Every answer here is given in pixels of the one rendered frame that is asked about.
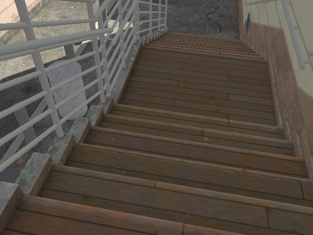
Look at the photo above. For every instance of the stairs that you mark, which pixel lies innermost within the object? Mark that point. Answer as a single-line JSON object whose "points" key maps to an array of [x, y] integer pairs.
{"points": [[145, 171], [204, 44]]}

